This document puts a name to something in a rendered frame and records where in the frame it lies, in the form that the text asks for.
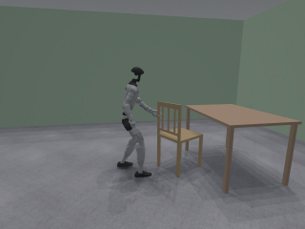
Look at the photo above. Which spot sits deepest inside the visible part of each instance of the right robot thigh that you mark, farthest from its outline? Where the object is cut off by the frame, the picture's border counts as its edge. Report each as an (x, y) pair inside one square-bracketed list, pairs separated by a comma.
[(128, 127)]

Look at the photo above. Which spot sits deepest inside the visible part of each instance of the robot right upper arm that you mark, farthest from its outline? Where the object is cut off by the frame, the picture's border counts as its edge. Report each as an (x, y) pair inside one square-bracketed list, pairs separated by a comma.
[(132, 91)]

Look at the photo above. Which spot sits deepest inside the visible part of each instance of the robot right forearm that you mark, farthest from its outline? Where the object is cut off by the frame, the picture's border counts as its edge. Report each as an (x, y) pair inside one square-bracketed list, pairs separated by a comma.
[(128, 113)]

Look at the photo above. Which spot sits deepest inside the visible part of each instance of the robot left upper arm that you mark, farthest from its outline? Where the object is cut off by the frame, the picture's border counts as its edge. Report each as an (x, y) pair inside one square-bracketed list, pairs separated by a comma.
[(138, 100)]

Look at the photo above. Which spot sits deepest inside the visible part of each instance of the table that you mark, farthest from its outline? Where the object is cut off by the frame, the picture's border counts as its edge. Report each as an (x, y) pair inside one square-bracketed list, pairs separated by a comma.
[(234, 116)]

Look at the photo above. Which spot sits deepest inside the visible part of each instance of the robot left forearm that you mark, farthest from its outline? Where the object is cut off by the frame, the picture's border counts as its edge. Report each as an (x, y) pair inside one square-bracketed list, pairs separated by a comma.
[(145, 107)]

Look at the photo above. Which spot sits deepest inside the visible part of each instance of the left robot hand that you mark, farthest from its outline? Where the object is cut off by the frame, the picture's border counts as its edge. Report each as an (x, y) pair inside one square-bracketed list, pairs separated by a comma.
[(154, 113)]

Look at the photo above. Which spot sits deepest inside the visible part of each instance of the left robot shin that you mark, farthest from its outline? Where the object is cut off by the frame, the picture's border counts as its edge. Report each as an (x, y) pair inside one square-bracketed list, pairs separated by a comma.
[(127, 152)]

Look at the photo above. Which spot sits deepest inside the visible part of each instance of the right robot hand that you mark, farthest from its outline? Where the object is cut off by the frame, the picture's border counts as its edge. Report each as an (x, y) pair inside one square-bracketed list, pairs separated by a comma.
[(136, 132)]

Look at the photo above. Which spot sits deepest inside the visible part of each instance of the chair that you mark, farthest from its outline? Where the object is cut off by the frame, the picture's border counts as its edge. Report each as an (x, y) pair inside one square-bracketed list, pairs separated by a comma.
[(178, 135)]

